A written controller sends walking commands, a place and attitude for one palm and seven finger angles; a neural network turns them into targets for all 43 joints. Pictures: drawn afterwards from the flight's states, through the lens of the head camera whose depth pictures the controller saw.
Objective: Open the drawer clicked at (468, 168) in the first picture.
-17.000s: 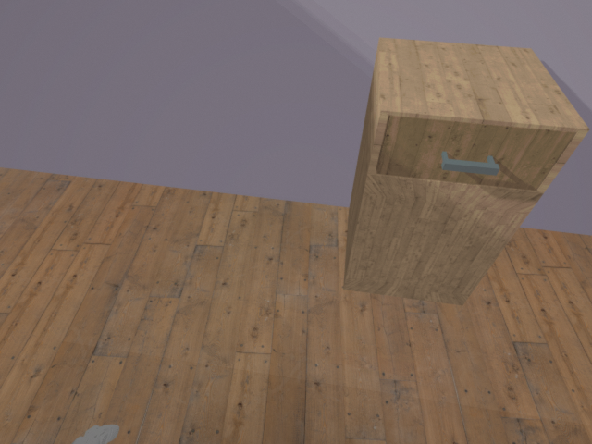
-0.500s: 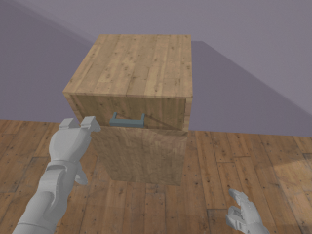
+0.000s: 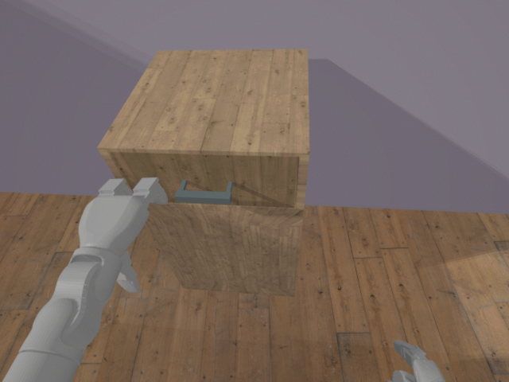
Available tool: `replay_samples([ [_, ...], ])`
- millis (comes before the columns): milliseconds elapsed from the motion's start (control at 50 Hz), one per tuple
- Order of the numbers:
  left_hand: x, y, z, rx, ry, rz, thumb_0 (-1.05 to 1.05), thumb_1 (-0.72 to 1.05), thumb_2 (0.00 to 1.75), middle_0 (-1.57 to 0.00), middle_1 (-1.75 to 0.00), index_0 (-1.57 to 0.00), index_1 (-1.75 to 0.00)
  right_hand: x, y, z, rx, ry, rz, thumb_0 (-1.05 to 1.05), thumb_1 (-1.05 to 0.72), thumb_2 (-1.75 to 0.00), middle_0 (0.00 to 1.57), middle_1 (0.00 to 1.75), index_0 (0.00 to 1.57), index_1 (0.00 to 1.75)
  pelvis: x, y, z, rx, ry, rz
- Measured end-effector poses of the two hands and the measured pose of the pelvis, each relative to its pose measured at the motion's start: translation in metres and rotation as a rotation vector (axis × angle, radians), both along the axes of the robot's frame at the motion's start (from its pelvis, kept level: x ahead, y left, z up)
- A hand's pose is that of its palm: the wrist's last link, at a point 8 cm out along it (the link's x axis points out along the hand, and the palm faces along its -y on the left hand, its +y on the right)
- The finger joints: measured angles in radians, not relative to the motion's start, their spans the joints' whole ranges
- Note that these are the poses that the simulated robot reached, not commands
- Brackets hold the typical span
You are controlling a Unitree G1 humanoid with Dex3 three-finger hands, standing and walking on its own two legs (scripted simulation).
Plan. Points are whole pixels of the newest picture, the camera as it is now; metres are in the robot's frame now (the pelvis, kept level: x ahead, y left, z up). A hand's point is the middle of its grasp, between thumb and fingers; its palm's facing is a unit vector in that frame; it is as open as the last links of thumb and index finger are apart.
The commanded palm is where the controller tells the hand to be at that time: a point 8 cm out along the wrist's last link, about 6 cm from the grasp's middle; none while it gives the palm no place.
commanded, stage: raise the hand with hooked fingers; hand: left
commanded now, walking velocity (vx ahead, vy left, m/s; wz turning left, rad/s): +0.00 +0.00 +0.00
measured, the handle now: (205, 190) +0.51 +0.20 -0.07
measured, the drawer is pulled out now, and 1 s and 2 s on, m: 0.00 0.00 0.00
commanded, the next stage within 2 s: move the hooked fingers above the handle in 0.04 s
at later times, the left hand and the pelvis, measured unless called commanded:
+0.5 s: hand (157, 224) +0.33 +0.21 +0.05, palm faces +0.00 -0.07 -1.00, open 13.9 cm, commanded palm +0.32 +0.22 +0.11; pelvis -0.01 -0.01 +0.00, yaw +0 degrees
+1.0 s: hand (175, 210) +0.39 +0.21 +0.02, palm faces -0.02 -0.04 -1.00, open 13.9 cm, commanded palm +0.37 +0.21 +0.08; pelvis +0.00 +0.00 -0.01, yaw -1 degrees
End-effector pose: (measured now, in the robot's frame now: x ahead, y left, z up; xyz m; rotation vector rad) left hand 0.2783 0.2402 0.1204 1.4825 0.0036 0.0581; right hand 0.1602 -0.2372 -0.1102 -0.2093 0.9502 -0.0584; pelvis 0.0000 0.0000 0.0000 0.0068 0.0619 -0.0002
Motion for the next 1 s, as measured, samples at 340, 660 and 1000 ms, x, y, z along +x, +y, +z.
replay_samples([
  [340, 0.012, -0.010, -0.010, 0.015, 0.059, 0.023, 0.00, -0.50, 0.30, -0.32, -1.20, -0.32, -1.20, 0.014, 0.001, 0.007, 0.021, -0.080, 0.011, 0.01, -0.90, -0.90, 0.20, 0.30, 0.20, 0.30, -0.007, -0.012, -0.001, 0.006, -0.004, 0.006],
  [660, 0.061, -0.023, -0.030, 0.036, 0.065, 0.000, 0.00, -0.49, 0.30, -0.32, -1.20, -0.32, -1.20, -0.033, -0.018, -0.012, -0.010, 0.043, -0.084, 0.01, -0.90, -0.90, 0.20, 0.30, 0.20, 0.30, -0.006, -0.010, -0.007, 0.007, 0.053, -0.003],
  [1000, 0.091, -0.030, -0.051, 0.043, 0.059, -0.028, 0.00, -0.49, 0.30, -0.32, -1.20, -0.32, -1.20, -0.074, -0.027, -0.024, -0.031, 0.159, -0.164, 0.01, -0.90, -0.90, 0.20, 0.30, 0.20, 0.30, -0.001, -0.003, -0.013, 0.003, 0.111, -0.010],
])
